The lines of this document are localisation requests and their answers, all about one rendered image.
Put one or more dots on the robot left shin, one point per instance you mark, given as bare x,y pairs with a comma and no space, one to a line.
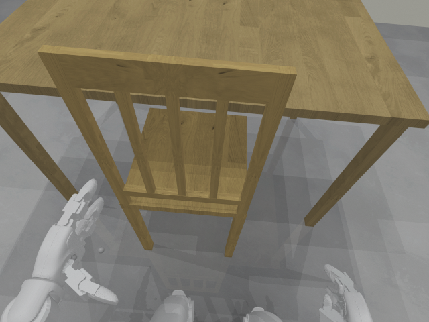
178,292

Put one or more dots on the chair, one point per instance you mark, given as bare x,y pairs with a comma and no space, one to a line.
185,161

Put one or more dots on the robot left hand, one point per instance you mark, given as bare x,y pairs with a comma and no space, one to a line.
66,238

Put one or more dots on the left robot thigh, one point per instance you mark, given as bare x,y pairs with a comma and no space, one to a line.
175,308

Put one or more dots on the robot left forearm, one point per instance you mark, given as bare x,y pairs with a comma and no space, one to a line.
38,301

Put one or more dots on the robot right hand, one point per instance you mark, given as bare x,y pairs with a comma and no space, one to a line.
350,307

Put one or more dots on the table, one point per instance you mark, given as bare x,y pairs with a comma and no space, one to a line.
345,69

